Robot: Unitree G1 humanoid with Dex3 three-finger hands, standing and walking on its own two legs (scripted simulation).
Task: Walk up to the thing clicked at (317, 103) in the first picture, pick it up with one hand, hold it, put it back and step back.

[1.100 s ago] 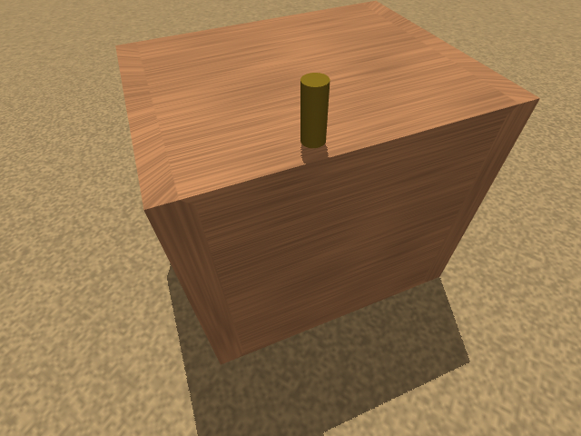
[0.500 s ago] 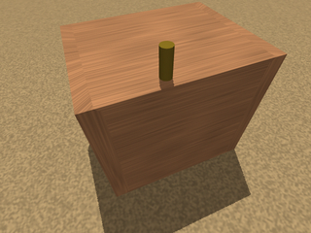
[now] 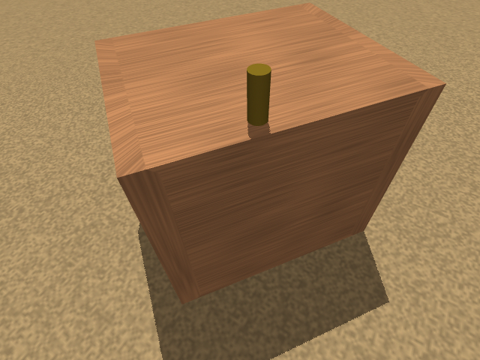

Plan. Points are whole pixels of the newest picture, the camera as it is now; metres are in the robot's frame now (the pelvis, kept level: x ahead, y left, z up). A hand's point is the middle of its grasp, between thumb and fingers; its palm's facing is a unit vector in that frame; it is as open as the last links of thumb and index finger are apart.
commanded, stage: stand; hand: right
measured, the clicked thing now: (258, 96) +0.67 -0.01 +0.09
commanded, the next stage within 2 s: walk up in 0.02 s
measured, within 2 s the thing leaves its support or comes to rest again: neither
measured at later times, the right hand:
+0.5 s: hand (372, 345) +0.19 -0.21 -0.14, palm faces -0.21 +0.87 -0.44, open 7.4 cm
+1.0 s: hand (348, 255) +0.38 -0.22 -0.17, palm faces -0.41 +0.80 -0.44, open 7.4 cm
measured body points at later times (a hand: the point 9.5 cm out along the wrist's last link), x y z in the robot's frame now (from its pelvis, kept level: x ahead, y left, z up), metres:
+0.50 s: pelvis +0.10 +0.06 -0.02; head +0.11 +0.09 +0.42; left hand +0.09 +0.40 -0.15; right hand +0.20 -0.26 -0.11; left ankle +0.09 +0.18 -0.75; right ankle +0.11 -0.08 -0.69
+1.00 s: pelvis +0.20 +0.01 -0.03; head +0.23 +0.03 +0.41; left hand +0.17 +0.33 -0.15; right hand +0.40 -0.26 -0.14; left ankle +0.17 +0.12 -0.73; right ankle +0.30 -0.08 -0.75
